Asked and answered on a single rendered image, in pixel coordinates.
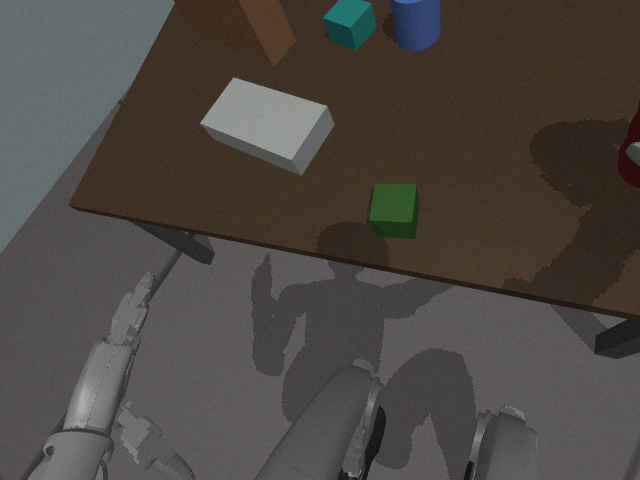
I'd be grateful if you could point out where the coffee table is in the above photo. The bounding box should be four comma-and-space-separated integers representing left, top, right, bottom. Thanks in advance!
68, 0, 640, 359

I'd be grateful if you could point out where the left robot hand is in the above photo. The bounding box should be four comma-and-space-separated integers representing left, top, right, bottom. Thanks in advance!
62, 270, 196, 480

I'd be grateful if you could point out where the left robot foot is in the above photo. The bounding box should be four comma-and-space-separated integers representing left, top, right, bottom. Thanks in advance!
338, 405, 386, 480

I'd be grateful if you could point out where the left robot arm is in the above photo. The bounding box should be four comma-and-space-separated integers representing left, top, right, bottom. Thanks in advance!
27, 429, 114, 480

